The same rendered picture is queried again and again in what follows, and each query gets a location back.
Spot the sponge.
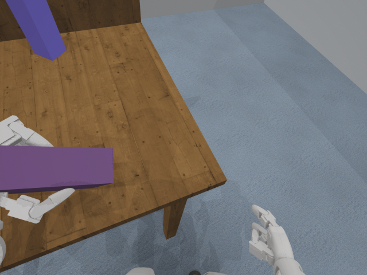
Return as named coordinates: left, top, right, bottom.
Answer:
left=0, top=146, right=114, bottom=194

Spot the right robot hand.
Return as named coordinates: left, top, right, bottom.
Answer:
left=249, top=205, right=294, bottom=268

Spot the right robot forearm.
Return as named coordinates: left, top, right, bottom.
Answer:
left=273, top=258, right=305, bottom=275

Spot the left robot hand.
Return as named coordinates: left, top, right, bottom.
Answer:
left=0, top=115, right=75, bottom=223

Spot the table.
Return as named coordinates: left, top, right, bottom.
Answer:
left=0, top=0, right=227, bottom=273

